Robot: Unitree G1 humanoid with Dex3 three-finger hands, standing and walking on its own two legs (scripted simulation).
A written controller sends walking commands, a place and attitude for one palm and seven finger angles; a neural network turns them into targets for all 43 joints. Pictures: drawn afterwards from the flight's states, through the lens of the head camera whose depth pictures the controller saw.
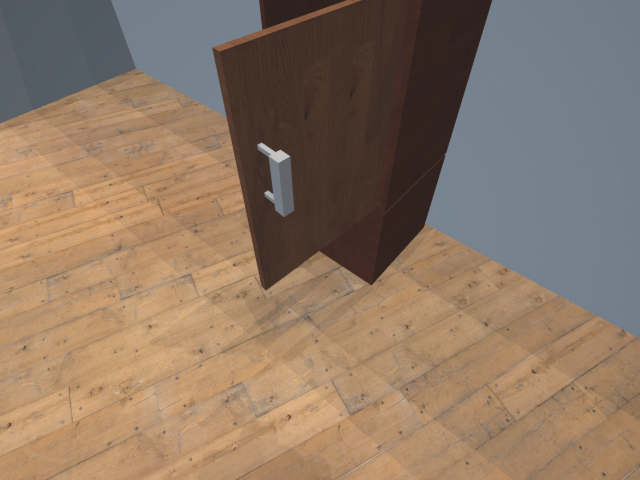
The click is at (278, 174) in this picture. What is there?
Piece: cupboard door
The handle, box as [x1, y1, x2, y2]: [257, 143, 293, 216]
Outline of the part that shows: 260,143 257,145 258,149 269,157 273,188 272,194 269,191 264,192 264,194 275,204 275,209 284,216 293,210 290,159 289,156 281,150 275,152 264,144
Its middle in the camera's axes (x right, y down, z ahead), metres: -0.09 -0.11 +0.71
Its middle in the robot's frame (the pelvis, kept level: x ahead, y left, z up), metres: +0.60 +0.12 +0.01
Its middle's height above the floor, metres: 0.78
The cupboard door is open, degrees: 84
